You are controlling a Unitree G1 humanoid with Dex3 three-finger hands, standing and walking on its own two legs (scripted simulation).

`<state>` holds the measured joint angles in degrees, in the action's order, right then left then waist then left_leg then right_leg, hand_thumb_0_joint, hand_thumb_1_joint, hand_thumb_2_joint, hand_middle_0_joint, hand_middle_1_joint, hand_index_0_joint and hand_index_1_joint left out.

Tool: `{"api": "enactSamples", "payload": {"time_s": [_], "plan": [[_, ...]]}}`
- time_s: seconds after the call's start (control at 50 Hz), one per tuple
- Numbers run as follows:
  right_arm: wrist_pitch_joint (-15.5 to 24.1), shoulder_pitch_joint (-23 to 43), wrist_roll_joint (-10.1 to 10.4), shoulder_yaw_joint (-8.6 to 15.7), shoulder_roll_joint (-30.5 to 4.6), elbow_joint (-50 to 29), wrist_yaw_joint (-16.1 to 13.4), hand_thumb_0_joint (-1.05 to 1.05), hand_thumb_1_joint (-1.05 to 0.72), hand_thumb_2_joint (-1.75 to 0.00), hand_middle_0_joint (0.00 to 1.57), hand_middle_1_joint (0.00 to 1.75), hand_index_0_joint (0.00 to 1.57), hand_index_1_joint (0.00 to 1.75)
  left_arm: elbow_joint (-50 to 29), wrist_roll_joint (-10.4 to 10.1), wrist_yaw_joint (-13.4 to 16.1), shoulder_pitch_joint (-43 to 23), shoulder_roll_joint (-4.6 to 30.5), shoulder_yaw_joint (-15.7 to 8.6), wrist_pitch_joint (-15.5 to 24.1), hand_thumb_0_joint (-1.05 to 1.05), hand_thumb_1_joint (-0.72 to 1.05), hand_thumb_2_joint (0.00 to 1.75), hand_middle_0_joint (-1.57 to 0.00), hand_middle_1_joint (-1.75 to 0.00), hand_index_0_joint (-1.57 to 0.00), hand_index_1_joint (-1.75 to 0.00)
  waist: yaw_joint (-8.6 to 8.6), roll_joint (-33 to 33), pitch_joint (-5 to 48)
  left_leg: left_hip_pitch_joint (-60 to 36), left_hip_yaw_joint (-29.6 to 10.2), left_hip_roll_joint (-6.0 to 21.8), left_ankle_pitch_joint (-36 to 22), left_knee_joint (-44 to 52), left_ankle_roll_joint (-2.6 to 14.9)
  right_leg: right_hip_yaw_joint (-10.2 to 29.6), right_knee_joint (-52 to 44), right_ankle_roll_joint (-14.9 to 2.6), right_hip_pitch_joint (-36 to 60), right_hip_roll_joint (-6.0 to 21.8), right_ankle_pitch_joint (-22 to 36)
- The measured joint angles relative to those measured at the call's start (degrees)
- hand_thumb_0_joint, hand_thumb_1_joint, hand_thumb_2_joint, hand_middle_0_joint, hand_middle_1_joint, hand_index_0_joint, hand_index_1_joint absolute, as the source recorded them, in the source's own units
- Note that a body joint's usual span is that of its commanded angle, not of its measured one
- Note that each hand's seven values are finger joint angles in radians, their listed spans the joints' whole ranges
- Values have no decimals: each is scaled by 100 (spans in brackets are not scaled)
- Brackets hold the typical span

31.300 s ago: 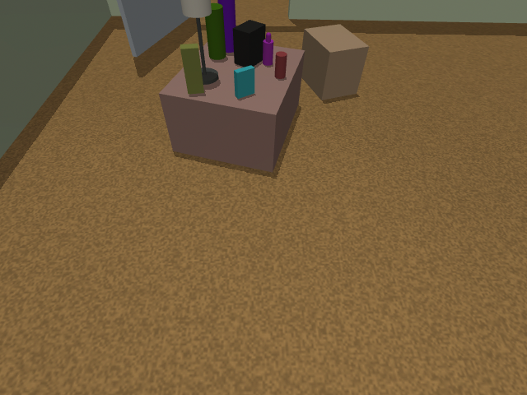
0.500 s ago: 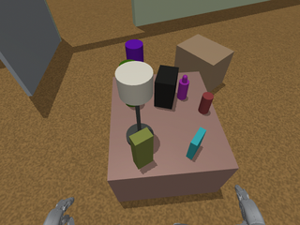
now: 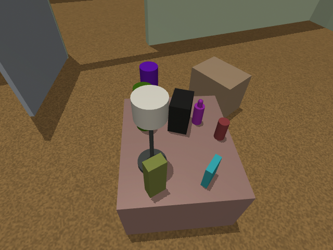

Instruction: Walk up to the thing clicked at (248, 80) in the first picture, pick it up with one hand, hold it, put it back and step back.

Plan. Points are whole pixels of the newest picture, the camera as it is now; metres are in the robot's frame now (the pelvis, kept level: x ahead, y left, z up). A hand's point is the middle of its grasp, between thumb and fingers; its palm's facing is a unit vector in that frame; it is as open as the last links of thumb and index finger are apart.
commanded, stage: home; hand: right
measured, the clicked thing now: (211, 171) +0.50 -0.21 -0.33
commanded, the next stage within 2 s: stand in 0.06 s
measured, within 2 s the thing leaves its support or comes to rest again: neither
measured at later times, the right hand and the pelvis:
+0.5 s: hand out of the picture +0.05 -0.23 -0.15, palm faces -0.03 +0.94 -0.35, open 12.1 cm; pelvis -0.01 +0.01 +0.01, yaw +0 degrees
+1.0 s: hand out of the picture +0.07 -0.23 -0.15, palm faces -0.02 +0.94 -0.34, open 7.4 cm; pelvis +0.01 +0.02 +0.01, yaw +0 degrees
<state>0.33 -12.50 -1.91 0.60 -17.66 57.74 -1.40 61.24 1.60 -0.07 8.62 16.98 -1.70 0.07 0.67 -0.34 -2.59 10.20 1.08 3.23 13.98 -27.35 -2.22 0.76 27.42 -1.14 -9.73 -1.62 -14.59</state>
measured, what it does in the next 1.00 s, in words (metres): stands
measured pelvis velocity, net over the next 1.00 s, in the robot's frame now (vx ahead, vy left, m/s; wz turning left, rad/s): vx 0.01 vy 0.02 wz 0.00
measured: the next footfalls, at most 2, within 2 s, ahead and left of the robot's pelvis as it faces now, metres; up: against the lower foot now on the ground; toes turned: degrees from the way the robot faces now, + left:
none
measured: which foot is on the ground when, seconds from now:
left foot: down 0.00-1.00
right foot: down 0.00-1.00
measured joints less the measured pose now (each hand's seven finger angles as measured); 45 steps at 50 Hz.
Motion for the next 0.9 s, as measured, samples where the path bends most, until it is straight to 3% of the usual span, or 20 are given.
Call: {"api": "enactSamples", "payload": {"time_s": [0.2,0.3,0.5,0.66,0.76,0.9], "plan": [[12,155,4,-30,-7,396,20,0,56,-3,5,4,5,5,392,-10,-38,-102,76,-1,-17,1,90,90,-20,-30,-21,-30,-51,-33,-58,-183,23,-34,-234,360,46,21,-431,51,214,33,277],[18,205,13,-31,-66,513,43,0,46,-13,11,13,11,13,540,-20,-36,-98,120,7,-14,1,90,90,-20,-30,-21,-30,-66,-5,-100,-236,30,-74,-306,479,75,26,-545,85,268,72,343],[3,325,42,-74,-93,642,58,0,-15,-66,18,27,18,27,675,-45,-15,-125,196,61,-6,1,90,90,-20,-30,-20,-30,-96,-14,-71,-317,41,-124,-379,629,112,35,-686,129,348,122,409],[11,414,60,-87,-82,682,90,0,-67,-84,20,29,20,29,670,-56,-26,-154,185,108,17,1,90,90,-20,-30,-20,-30,-95,4,-59,-323,60,-164,-409,718,139,52,-735,156,333,161,420],[15,454,73,-85,-94,703,105,0,-82,-88,20,29,20,30,659,-62,-21,-165,185,128,36,1,90,90,-20,-30,-20,-30,-83,10,-65,-338,65,-180,-411,762,150,56,-767,169,343,177,415],[8,502,83,-82,-116,729,118,1,-89,-89,20,30,20,30,632,-75,-5,-184,199,146,55,1,90,90,-20,-30,-20,-30,-68,-3,-58,-352,76,-174,-383,783,155,67,-833,177,373,173,415]]}}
